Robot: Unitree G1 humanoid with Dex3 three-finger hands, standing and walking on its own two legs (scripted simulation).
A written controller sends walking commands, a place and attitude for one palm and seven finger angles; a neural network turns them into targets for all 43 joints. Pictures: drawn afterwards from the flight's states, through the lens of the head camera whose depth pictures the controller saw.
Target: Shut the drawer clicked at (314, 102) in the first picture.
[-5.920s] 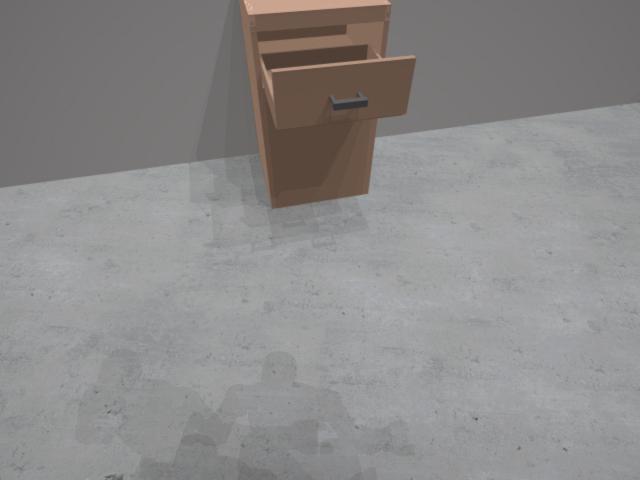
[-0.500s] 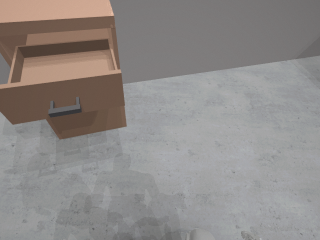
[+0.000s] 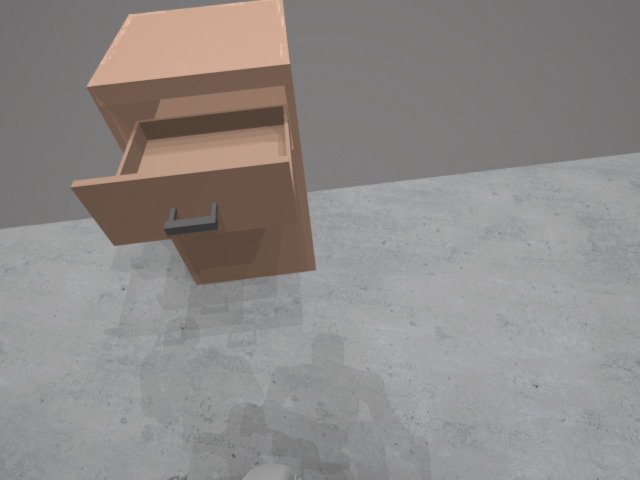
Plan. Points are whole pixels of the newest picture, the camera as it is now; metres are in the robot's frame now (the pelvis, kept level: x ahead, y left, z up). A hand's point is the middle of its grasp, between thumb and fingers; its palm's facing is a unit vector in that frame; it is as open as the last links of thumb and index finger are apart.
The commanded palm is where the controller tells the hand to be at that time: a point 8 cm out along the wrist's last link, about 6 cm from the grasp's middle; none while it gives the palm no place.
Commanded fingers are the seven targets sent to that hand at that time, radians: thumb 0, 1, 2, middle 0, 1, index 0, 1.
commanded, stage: take the last steps up to it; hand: left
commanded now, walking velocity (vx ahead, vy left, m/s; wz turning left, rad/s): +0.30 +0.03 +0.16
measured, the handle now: (192, 217) +0.61 +0.29 -0.09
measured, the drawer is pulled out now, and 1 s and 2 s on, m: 0.29 0.29 0.29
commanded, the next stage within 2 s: come to a stop and stand still in 1.28 s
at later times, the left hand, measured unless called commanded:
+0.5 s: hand out of the picture -0.01 +0.25 -0.18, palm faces +0.13 -0.98 -0.17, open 7.4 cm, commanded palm none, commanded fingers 0.00 0.90 0.90 -0.20 -0.30 -0.20 -0.30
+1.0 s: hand (220, 412) +0.25 +0.18 -0.16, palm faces +0.10 -0.97 -0.24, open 7.2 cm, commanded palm none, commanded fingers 0.00 0.90 0.90 -0.20 -0.30 -0.20 -0.30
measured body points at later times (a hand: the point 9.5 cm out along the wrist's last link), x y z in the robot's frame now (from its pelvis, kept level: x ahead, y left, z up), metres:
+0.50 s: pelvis +0.04 +0.06 +0.00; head +0.04 +0.08 +0.45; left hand -0.02 +0.30 -0.16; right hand +0.08 -0.17 -0.14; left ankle -0.02 +0.15 -0.74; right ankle +0.08 -0.07 -0.67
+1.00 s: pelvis +0.19 -0.01 +0.00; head +0.19 -0.03 +0.45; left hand +0.24 +0.23 -0.14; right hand +0.19 -0.23 -0.17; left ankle +0.19 +0.14 -0.66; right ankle +0.24 -0.07 -0.74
